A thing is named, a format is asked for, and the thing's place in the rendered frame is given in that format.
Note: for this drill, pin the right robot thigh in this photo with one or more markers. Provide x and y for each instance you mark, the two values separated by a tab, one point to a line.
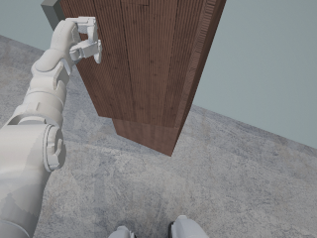
187	228

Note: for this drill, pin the handle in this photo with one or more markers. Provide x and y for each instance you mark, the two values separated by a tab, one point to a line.
53	12

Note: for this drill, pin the robot left hand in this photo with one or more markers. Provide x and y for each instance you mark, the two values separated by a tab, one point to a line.
66	39

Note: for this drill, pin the robot left forearm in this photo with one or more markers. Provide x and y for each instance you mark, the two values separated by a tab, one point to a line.
46	95

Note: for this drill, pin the robot left upper arm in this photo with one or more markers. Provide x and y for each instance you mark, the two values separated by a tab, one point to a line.
29	153

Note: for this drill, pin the robot right shin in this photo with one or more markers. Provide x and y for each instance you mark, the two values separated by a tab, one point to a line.
181	217

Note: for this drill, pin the cupboard door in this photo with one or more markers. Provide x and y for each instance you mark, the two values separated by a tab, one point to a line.
146	50

